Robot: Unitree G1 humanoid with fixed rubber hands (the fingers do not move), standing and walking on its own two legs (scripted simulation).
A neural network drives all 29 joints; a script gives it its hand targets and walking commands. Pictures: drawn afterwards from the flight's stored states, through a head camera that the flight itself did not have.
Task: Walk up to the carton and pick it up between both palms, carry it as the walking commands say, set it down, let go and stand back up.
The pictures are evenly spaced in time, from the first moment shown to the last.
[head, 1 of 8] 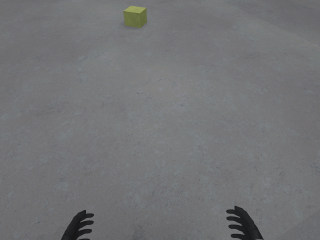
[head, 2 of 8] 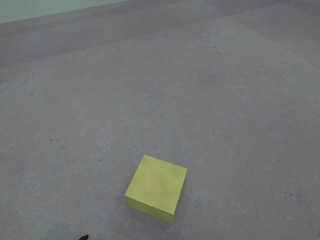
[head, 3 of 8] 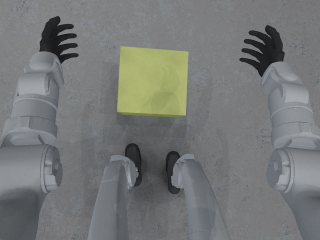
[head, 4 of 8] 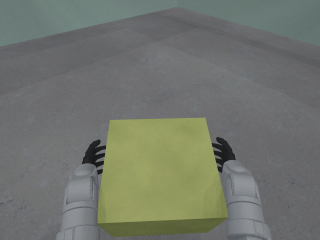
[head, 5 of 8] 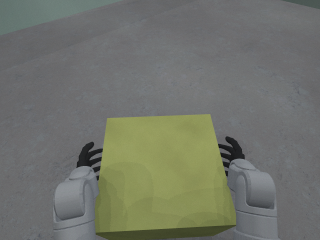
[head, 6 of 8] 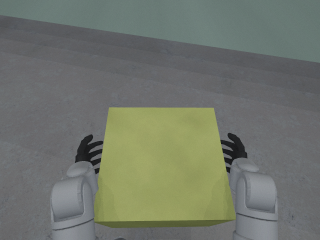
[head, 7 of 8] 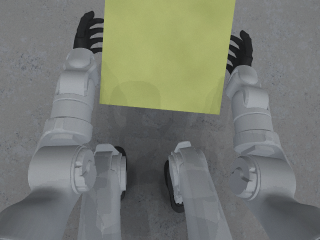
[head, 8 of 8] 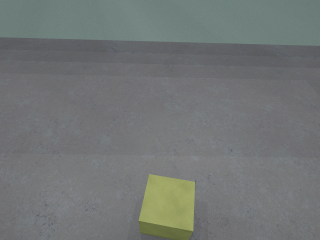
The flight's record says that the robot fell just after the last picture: no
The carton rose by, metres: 0.69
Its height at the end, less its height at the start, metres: +0.00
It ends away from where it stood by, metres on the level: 2.20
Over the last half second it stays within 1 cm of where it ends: yes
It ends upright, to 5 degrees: yes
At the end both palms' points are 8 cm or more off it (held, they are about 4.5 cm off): yes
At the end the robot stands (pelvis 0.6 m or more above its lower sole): yes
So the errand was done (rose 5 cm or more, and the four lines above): yes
